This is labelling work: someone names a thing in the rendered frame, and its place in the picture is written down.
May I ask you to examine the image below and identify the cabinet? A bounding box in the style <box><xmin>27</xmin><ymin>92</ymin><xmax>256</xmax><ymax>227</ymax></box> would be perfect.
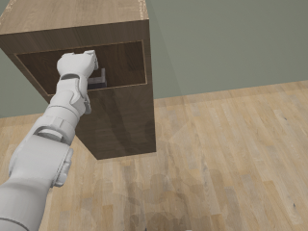
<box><xmin>0</xmin><ymin>0</ymin><xmax>157</xmax><ymax>161</ymax></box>

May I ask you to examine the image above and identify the robot left upper arm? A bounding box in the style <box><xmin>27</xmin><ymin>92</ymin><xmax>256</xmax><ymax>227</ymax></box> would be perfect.
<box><xmin>0</xmin><ymin>135</ymin><xmax>74</xmax><ymax>231</ymax></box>

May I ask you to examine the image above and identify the left robot forearm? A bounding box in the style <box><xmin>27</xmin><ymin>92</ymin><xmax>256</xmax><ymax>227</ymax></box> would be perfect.
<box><xmin>9</xmin><ymin>71</ymin><xmax>88</xmax><ymax>177</ymax></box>

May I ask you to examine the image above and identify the robot left hand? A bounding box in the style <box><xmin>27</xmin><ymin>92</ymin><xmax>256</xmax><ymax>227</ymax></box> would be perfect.
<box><xmin>57</xmin><ymin>50</ymin><xmax>98</xmax><ymax>115</ymax></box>

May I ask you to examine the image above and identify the drawer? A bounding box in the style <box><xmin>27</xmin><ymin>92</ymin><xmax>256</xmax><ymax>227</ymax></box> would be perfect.
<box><xmin>16</xmin><ymin>39</ymin><xmax>146</xmax><ymax>95</ymax></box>

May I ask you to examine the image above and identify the handle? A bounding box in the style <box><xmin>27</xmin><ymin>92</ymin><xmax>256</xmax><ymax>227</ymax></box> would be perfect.
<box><xmin>87</xmin><ymin>67</ymin><xmax>107</xmax><ymax>90</ymax></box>

